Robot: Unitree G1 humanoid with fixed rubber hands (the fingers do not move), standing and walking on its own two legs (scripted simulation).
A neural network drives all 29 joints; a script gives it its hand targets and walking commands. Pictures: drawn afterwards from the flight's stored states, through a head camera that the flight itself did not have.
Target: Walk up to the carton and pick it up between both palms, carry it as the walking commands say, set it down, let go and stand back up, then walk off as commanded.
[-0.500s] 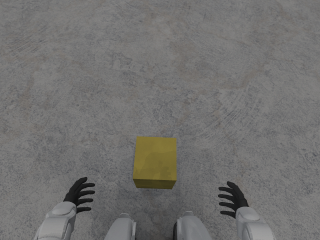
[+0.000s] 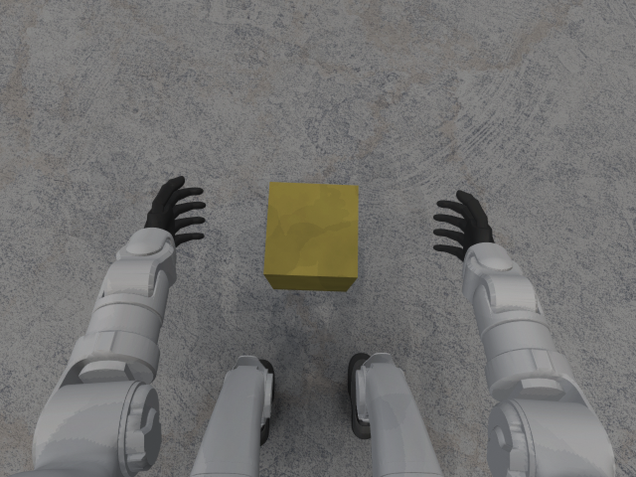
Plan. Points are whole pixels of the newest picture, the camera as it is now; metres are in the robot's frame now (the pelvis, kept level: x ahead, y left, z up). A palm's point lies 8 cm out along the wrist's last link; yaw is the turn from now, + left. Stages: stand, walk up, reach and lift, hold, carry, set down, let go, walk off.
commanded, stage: reach and lift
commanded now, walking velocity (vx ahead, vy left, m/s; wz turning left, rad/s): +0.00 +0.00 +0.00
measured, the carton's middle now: (311, 242) +0.51 +0.00 -0.55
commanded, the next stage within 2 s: none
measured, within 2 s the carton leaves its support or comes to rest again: neither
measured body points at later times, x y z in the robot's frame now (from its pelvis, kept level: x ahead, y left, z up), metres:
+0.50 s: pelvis +0.03 +0.00 -0.02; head +0.33 -0.01 +0.32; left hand +0.53 +0.19 -0.13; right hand +0.53 -0.21 -0.13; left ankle +0.08 +0.14 -0.64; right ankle +0.10 -0.13 -0.64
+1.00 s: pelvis +0.00 +0.00 -0.14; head +0.33 +0.00 +0.17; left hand +0.52 +0.19 -0.27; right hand +0.52 -0.20 -0.28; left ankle +0.08 +0.14 -0.64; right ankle +0.10 -0.13 -0.64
